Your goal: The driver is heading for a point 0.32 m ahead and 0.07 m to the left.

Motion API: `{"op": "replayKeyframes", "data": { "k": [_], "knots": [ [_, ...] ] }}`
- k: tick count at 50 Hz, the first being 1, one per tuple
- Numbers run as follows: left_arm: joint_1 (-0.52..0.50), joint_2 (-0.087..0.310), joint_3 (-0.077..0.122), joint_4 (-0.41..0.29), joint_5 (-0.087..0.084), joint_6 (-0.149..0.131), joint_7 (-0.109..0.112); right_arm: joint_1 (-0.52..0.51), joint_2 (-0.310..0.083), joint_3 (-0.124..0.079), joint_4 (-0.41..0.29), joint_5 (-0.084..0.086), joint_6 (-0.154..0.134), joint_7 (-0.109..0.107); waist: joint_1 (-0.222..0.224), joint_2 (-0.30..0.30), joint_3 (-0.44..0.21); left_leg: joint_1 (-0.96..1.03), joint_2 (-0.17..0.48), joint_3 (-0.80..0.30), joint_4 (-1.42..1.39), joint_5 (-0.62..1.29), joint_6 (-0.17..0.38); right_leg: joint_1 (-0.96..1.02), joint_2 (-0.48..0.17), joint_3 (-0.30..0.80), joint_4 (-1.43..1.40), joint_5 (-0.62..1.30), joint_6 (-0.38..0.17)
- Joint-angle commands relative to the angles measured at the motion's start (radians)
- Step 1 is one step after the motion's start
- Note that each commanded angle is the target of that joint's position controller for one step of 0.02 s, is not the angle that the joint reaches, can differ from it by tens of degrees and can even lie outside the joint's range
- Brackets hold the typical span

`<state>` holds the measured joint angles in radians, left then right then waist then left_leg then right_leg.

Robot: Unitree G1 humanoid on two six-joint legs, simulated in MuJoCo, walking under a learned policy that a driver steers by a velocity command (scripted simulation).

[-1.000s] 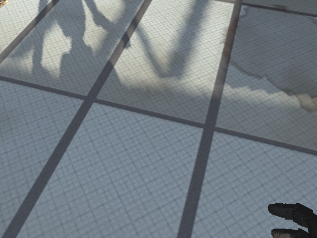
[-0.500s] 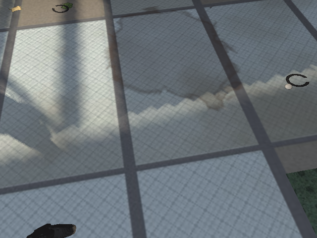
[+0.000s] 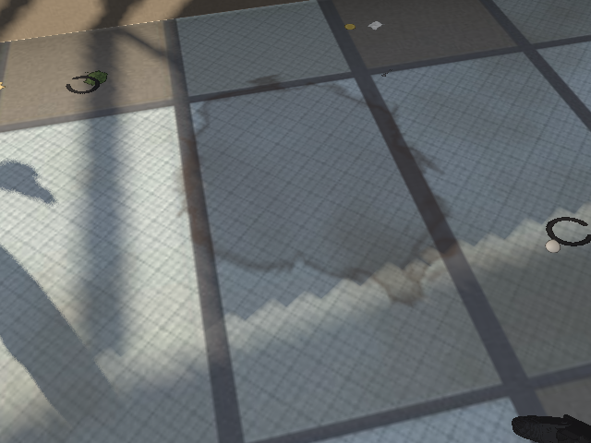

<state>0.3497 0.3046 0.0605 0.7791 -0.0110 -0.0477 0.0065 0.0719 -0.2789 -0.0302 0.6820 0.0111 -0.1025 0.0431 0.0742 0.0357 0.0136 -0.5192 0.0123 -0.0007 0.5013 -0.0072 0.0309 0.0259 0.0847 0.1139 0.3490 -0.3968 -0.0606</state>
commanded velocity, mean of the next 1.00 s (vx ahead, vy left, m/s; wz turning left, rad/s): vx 0.19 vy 0.00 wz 0.11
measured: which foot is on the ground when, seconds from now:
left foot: up 0.00-0.00, down 0.02-0.52, up 0.54-0.72, down 0.74-1.00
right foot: down 0.00-0.04, up 0.06-0.48, down 0.50-1.00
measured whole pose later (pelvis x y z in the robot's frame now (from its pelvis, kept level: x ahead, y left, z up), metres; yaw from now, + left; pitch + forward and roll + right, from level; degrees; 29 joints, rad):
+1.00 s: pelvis +0.30 +0.05 +0.00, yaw +9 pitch -1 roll +0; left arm 0.15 0.24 0.03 0.89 0.01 0.00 0.02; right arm 0.27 -0.23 -0.02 0.90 -0.01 -0.01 -0.03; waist 0.00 0.00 0.03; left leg -0.17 0.00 -0.04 0.54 -0.35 -0.01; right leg -0.30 0.01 0.03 0.52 -0.20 0.01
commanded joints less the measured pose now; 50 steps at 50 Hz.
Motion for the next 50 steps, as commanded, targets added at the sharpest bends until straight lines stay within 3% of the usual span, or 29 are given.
{"op": "replayKeyframes", "data": {
  "k": [1, 2, 3, 4, 5, 6, 7, 8, 11, 14, 16, 19, 22, 24, 25, 26, 27, 28, 29, 30, 32, 35, 36, 37, 38, 39, 41, 45, 50],
  "knots": [
    [-0.008, 0.159, 0.037, -0.034, 0.008, 0.003, 0.009, 0.121, -0.166, -0.064, -0.031, 0.0, -0.015, -0.002, -0.116, -0.111, -0.109, 0.231, -0.038, 0.034, -0.024, -0.034, 0.085, 0.011, -0.242, 0.025, 0.236, 0.943, -0.083],
    [-0.005, 0.129, 0.021, -0.058, 0.026, 0.005, 0.016, 0.274, -0.216, -0.076, -0.008, -0.006, -0.012, -0.004, -0.172, -0.024, -0.243, 0.503, 0.094, -0.153, -0.001, 0.022, 0.148, -0.149, -0.193, -0.017, 0.501, 0.758, -0.051],
    [0.11, 0.049, -0.001, -0.077, 0.024, -0.013, 0.009, 0.331, -0.292, -0.097, 0.007, -0.005, -0.007, 0.003, -0.114, 0.24, -0.328, 0.832, 0.295, -0.636, -0.088, -0.171, 0.317, -0.557, -0.01, -0.078, 0.859, 0.101, 0.043],
    [0.061, 0.101, -0.001, -0.08, 0.016, -0.033, 0.0, 0.341, -0.199, -0.074, 0.011, 0.02, -0.004, 0.008, -0.146, 0.19, -0.314, 0.874, 0.313, -0.801, -0.205, -0.38, 0.309, -0.716, -0.023, 0.024, 0.944, -0.129, 0.041],
    [-0.046, 0.147, 0.012, -0.106, -0.012, -0.05, -0.01, 0.281, -0.159, -0.062, -0.003, 0.014, 0.001, 0.001, -0.157, 0.107, -0.167, 0.763, 0.292, -0.68, -0.224, -0.391, 0.269, -0.782, -0.074, 0.032, 0.955, -0.054, 0.032],
    [-0.117, 0.136, 0.006, -0.122, -0.009, -0.063, -0.012, 0.24, -0.154, -0.06, -0.016, -0.001, 0.008, -0.003, -0.148, 0.006, -0.094, 0.643, 0.249, -0.581, -0.236, -0.309, 0.246, -0.766, -0.107, 0.012, 0.91, 0.007, 0.027],
    [-0.148, 0.127, 0.008, -0.133, 0.01, -0.071, -0.013, 0.213, -0.146, -0.056, -0.021, -0.005, 0.012, -0.006, -0.124, -0.035, -0.036, 0.548, 0.218, -0.515, -0.251, -0.196, 0.245, -0.755, -0.131, 0.001, 0.833, 0.048, 0.034],
    [-0.136, 0.123, 0.012, -0.13, 0.022, -0.069, -0.011, 0.184, -0.131, -0.048, -0.031, -0.015, 0.01, -0.011, -0.092, -0.016, -0.029, 0.489, 0.193, -0.448, -0.256, -0.013, 0.234, -0.698, -0.154, -0.004, 0.779, 0.081, 0.045],
    [-0.082, 0.08, 0.003, -0.109, 0.033, -0.045, -0.003, 0.169, -0.126, -0.043, -0.021, -0.016, 0.01, -0.022, -0.054, 0.02, -0.06, 0.394, 0.16, -0.281, -0.23, 0.505, 0.235, -0.596, -0.153, -0.048, 0.663, 0.082, 0.106],
    [-0.129, 0.047, -0.009, -0.112, 0.03, -0.028, 0.006, 0.188, -0.16, -0.051, 0.01, -0.007, 0.024, -0.039, -0.067, 0.033, -0.081, 0.342, 0.111, -0.167, -0.215, 0.615, 0.198, -0.537, -0.126, -0.081, 0.49, 0.232, 0.131],
    [-0.188, 0.041, -0.011, -0.116, 0.024, -0.026, 0.003, 0.213, -0.157, -0.048, 0.03, -0.002, 0.039, -0.05, -0.098, 0.042, -0.091, 0.333, 0.082, -0.135, -0.209, 0.56, 0.155, -0.485, -0.104, -0.087, 0.365, 0.383, 0.125],
    [-0.264, 0.043, -0.008, -0.13, 0.02, -0.031, -0.01, 0.244, -0.148, -0.042, 0.058, -0.003, 0.057, -0.063, -0.128, 0.048, -0.082, 0.372, 0.1, -0.163, -0.192, 0.442, 0.133, -0.46, -0.089, -0.071, 0.253, 0.477, 0.109],
    [-0.28, 0.068, 0.002, -0.134, 0.028, -0.041, -0.018, 0.232, -0.143, -0.039, 0.071, -0.009, 0.068, -0.063, -0.118, 0.052, -0.064, 0.432, 0.14, -0.22, -0.125, 0.41, 0.14, -0.456, -0.09, -0.053, 0.182, 0.398, 0.073],
    [-0.216, 0.079, 0.009, -0.11, 0.038, -0.051, -0.017, 0.207, -0.128, -0.033, 0.076, -0.005, 0.072, -0.063, -0.07, 0.036, -0.072, 0.436, 0.116, -0.229, -0.032, 0.379, 0.112, -0.346, -0.09, -0.061, 0.05, 0.499, 0.03],
    [-0.182, 0.119, 0.016, -0.105, 0.05, -0.056, -0.01, 0.232, -0.115, -0.027, 0.071, -0.018, 0.064, -0.061, -0.071, -0.013, -0.124, 0.388, 0.064, -0.212, 0.045, 0.312, 0.074, -0.199, -0.163, 0.004, 0.054, 0.816, -0.009],
    [-0.166, 0.158, 0.02, -0.11, 0.059, -0.05, -0.002, 0.338, -0.082, -0.016, 0.076, -0.034, 0.052, -0.057, -0.122, -0.137, -0.219, 0.231, -0.004, -0.189, 0.157, 0.037, 0.021, 0.042, -0.302, 0.131, 0.151, 1.153, -0.125],
    [-0.123, 0.068, 0.002, -0.097, 0.051, -0.031, 0.001, 0.374, -0.07, -0.006, 0.103, -0.026, 0.054, -0.057, -0.079, -0.202, -0.312, 0.176, -0.044, -0.152, 0.29, -0.338, -0.035, 0.12, -0.402, 0.227, 0.16, 1.194, -0.238],
    [-0.114, 0.013, -0.016, -0.08, 0.029, -0.017, -0.003, 0.322, -0.103, -0.012, 0.091, -0.019, 0.069, -0.055, -0.062, -0.219, -0.286, 0.122, -0.039, -0.133, 0.372, -0.655, -0.069, 0.082, -0.435, 0.298, 0.11, 1.069, -0.263],
    [-0.136, 0.01, -0.022, -0.07, 0.019, -0.007, -0.008, 0.279, -0.118, -0.021, 0.081, -0.012, 0.091, -0.058, -0.063, -0.167, -0.23, 0.091, -0.016, -0.132, 0.406, -0.708, -0.085, 0.013, -0.424, 0.318, 0.068, 0.841, -0.236],
    [-0.177, 0.034, -0.018, -0.073, 0.018, 0.002, -0.012, 0.249, -0.119, -0.026, 0.081, -0.009, 0.117, -0.065, -0.069, -0.136, -0.172, 0.083, -0.001, -0.121, 0.426, -0.665, -0.1, -0.069, -0.404, 0.309, 0.024, 0.635, -0.206],
    [-0.286, 0.076, -0.007, -0.086, 0.027, 0.015, -0.012, 0.255, -0.106, -0.03, 0.092, -0.012, 0.151, -0.074, -0.11, -0.156, -0.089, 0.168, 0.025, -0.099, 0.312, -0.55, -0.11, -0.259, -0.334, 0.225, -0.051, 0.368, -0.144],
    [-0.326, 0.067, -0.005, -0.074, 0.027, 0.034, -0.004, 0.31, -0.051, -0.021, 0.144, -0.022, 0.144, -0.07, -0.139, -0.175, -0.093, 0.376, -0.005, -0.025, 0.058, -0.245, -0.089, -0.382, -0.23, 0.082, -0.051, 0.205, -0.09],
    [-0.299, 0.054, -0.009, -0.059, 0.022, 0.034, -0.002, 0.305, -0.052, -0.023, 0.15, -0.029, 0.141, -0.067, -0.134, -0.162, -0.099, 0.412, -0.013, -0.014, 0.006, -0.187, -0.075, -0.393, -0.21, 0.062, -0.047, 0.107, -0.066],
    [-0.267, 0.035, -0.016, -0.04, 0.022, 0.03, -0.003, 0.278, -0.069, -0.024, 0.138, -0.043, 0.14, -0.067, -0.12, -0.131, -0.082, 0.418, 0.018, -0.046, -0.027, -0.155, -0.054, -0.412, -0.19, 0.051, -0.044, -0.009, -0.022],
    [-0.252, 0.035, -0.017, -0.028, 0.03, 0.028, -0.005, 0.242, -0.098, -0.025, 0.114, -0.044, 0.138, -0.072, -0.098, -0.095, -0.044, 0.376, 0.071, -0.1, -0.076, -0.211, -0.026, -0.42, -0.165, 0.036, -0.022, -0.086, 0.015],
    [-0.251, 0.034, -0.013, -0.033, 0.028, 0.028, -0.004, 0.225, -0.138, -0.037, 0.132, -0.034, 0.134, -0.073, -0.062, 0.019, 0.006, 0.215, 0.058, -0.104, -0.086, -0.418, 0.006, -0.342, -0.113, -0.027, 0.0, -0.035, 0.044],
    [-0.269, 0.033, -0.012, -0.021, 0.028, 0.024, 0.003, 0.185, -0.079, -0.021, 0.131, -0.036, 0.109, -0.074, -0.066, 0.023, 0.016, 0.143, 0.053, -0.104, -0.129, -0.439, -0.005, -0.244, -0.113, -0.032, 0.074, 0.104, 0.046],
    [-0.232, 0.028, -0.009, 0.026, 0.02, 0.024, 0.011, 0.212, -0.081, -0.021, 0.157, -0.025, 0.075, -0.072, -0.072, 0.005, -0.029, 0.22, 0.044, -0.088, -0.091, -0.229, -0.026, -0.213, -0.114, -0.039, 0.121, 0.318, 0.024],
    [-0.227, 0.031, -0.004, 0.078, 0.014, 0.036, 0.013, 0.234, -0.074, -0.016, 0.187, -0.02, 0.079, -0.073, -0.079, -0.019, -0.03, 0.248, 0.034, -0.075, -0.08, -0.146, -0.021, -0.189, -0.112, -0.041, 0.135, 0.41, 0.029]
  ]
}}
